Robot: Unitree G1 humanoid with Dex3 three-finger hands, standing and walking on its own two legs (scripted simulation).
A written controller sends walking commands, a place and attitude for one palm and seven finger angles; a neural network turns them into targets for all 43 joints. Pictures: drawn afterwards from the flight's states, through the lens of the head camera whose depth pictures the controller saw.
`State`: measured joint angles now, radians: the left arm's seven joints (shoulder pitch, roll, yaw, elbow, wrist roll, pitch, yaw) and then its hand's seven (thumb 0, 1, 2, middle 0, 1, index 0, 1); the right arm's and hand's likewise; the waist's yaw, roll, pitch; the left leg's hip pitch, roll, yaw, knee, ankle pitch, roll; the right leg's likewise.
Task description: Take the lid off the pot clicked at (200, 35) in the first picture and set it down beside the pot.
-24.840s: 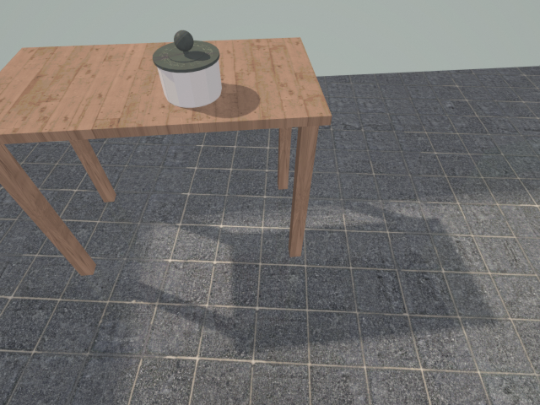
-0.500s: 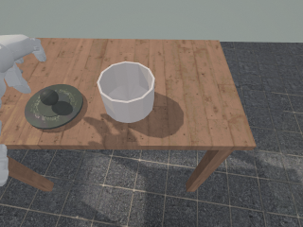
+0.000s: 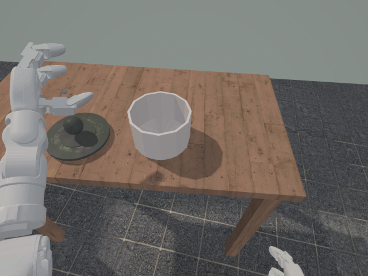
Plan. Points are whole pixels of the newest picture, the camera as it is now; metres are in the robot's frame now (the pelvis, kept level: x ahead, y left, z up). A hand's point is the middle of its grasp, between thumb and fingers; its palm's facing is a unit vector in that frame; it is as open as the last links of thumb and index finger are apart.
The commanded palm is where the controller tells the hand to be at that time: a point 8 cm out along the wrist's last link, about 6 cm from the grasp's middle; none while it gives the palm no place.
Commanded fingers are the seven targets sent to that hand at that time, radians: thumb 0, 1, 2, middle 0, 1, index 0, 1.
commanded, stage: draw the hand back to the body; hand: left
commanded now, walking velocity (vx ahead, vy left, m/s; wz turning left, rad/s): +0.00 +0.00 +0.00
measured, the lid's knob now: (73, 125) +0.48 +0.33 +0.02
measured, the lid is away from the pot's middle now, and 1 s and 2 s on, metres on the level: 0.24 0.24 0.24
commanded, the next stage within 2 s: step back with the hand held close in 1.48 s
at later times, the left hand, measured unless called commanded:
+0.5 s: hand (41, 128) +0.31 +0.25 +0.20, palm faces +0.46 -0.85 -0.24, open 8.6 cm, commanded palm +0.25 +0.29 +0.21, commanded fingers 0.00 0.79 0.86 -0.21 -0.38 -0.21 -0.38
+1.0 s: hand (20, 178) +0.22 +0.25 +0.19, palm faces +0.45 -0.85 -0.28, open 7.5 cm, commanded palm +0.16 +0.28 +0.20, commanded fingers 0.00 0.90 0.90 -0.20 -0.30 -0.20 -0.30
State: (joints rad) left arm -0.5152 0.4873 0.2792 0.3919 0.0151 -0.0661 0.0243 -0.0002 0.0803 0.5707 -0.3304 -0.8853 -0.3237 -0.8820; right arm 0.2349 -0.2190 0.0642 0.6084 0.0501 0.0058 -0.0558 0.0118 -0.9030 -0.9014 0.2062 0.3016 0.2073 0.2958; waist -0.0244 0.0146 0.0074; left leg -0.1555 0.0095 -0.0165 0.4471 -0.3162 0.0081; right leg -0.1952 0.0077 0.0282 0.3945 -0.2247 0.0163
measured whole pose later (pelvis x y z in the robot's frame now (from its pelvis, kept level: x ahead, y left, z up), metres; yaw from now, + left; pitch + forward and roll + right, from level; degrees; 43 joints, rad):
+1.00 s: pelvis -0.02 -0.01 +0.00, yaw +0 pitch -5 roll -1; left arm 0.18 0.35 0.34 -0.25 -0.10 -0.09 0.09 0.01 0.88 0.89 -0.21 -0.31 -0.21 -0.30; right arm 0.17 -0.22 0.03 0.68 0.02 -0.11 -0.06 0.02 -0.90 -0.90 0.21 0.30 0.21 0.30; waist 0.05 0.06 0.03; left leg -0.05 0.01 -0.01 0.40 -0.27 0.00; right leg -0.10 0.01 0.03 0.37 -0.20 0.01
